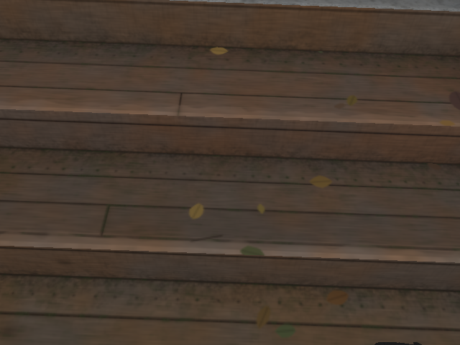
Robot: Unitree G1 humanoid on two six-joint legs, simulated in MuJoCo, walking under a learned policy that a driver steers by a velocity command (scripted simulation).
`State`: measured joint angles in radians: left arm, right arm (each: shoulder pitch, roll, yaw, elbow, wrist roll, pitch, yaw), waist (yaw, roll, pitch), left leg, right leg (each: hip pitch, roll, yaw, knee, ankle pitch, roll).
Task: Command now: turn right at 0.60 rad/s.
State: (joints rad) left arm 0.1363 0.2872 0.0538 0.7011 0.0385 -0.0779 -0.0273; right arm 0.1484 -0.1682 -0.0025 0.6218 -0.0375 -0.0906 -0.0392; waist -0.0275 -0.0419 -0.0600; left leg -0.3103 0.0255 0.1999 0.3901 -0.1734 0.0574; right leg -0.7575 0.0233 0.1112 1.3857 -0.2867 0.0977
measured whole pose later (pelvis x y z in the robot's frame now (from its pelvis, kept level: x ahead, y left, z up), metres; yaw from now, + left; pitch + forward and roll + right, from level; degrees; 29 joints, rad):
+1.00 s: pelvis +0.03 -0.04 -0.01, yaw -5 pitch +4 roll -1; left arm 0.17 0.28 0.08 0.58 0.04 -0.09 0.05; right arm 0.12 -0.27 -0.05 0.69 -0.02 -0.06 0.01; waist 0.03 0.01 -0.04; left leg -0.51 -0.03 -0.09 0.95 -0.46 -0.01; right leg -0.35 0.01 -0.09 0.59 -0.32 -0.08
